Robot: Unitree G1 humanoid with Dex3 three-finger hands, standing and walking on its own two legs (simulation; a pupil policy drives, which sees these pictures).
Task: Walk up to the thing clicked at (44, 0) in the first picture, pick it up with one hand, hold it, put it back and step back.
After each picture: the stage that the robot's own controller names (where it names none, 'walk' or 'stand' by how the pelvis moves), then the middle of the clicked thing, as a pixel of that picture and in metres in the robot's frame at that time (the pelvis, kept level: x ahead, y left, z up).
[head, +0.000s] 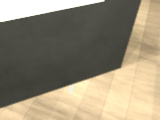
stand; out of the picture +1.00 +0.25 +0.14
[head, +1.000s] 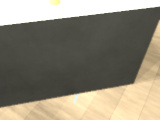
rise first; out of the picture +0.92 +0.22 +0.16
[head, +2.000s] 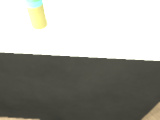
walk; out of the picture +0.61 +0.26 +0.16
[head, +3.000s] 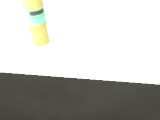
stand; (35, 14) +0.53 +0.19 +0.17
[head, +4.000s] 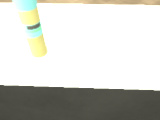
stand; (32, 27) +0.52 +0.20 +0.14
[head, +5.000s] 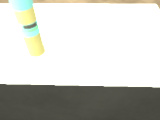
stand; (29, 27) +0.53 +0.22 +0.14
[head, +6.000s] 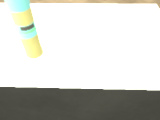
stand; (26, 28) +0.51 +0.22 +0.14
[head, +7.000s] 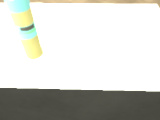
stand; (26, 29) +0.51 +0.22 +0.14
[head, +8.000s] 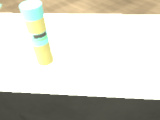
rise first; (39, 36) +0.50 +0.20 +0.14
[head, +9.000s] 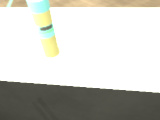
go down; (45, 29) +0.53 +0.19 +0.15
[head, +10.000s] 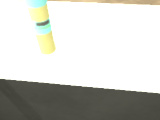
go down; (41, 24) +0.53 +0.19 +0.15
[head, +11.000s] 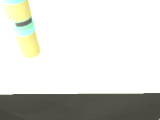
go down; (22, 23) +0.48 +0.18 +0.17
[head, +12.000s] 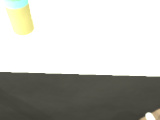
close in; out of the picture +0.52 +0.18 +0.19
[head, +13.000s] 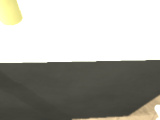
close in; out of the picture +0.55 +0.19 +0.22
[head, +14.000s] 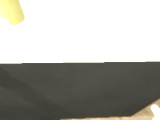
lift; out of the picture +0.54 +0.19 +0.22
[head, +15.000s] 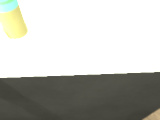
lift; out of the picture +0.52 +0.19 +0.21
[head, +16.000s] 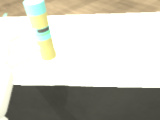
lift; (42, 32) +0.54 +0.19 +0.17
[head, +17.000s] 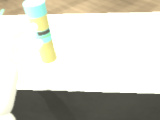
close; (42, 34) +0.52 +0.18 +0.16
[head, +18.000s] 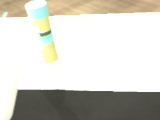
close; (44, 35) +0.53 +0.18 +0.16
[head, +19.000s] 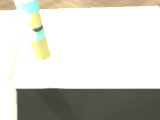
crouch; (35, 31) +0.53 +0.18 +0.16
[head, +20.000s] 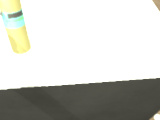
lower; (13, 17) +0.54 +0.18 +0.16
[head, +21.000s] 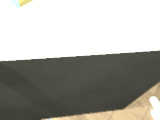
lower; out of the picture +0.66 +0.05 +0.14
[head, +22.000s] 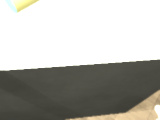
lower; out of the picture +0.65 +0.07 +0.13
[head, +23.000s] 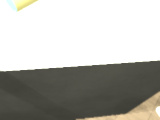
lower; out of the picture +0.66 +0.07 +0.13
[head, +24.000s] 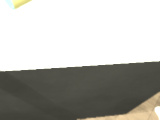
loosen; out of the picture +0.67 +0.08 +0.13
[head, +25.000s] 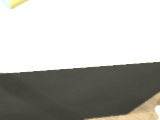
withdraw; out of the picture +0.68 +0.09 +0.12
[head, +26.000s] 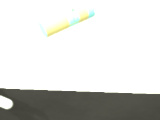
sink last; (68, 18) +0.64 +0.08 +0.10
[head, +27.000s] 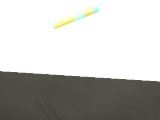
stand; (74, 13) +0.71 +0.10 +0.10
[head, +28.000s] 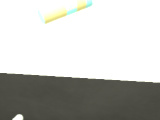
stand; (66, 7) +0.69 +0.09 +0.11
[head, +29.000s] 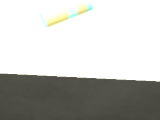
stand; (67, 11) +0.70 +0.08 +0.11
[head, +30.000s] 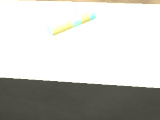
stand; (71, 20) +0.70 +0.08 +0.06
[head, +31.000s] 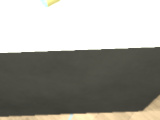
walk; out of the picture +0.77 +0.08 +0.08
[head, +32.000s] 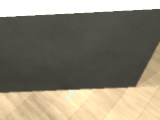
walk; out of the picture +1.00 +0.11 +0.07
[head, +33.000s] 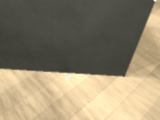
stand; out of the picture +1.30 +0.05 +0.07
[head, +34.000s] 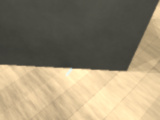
stand; out of the picture +1.24 +0.04 +0.06
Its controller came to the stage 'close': yes
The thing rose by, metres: 0.00
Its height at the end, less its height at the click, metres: -0.09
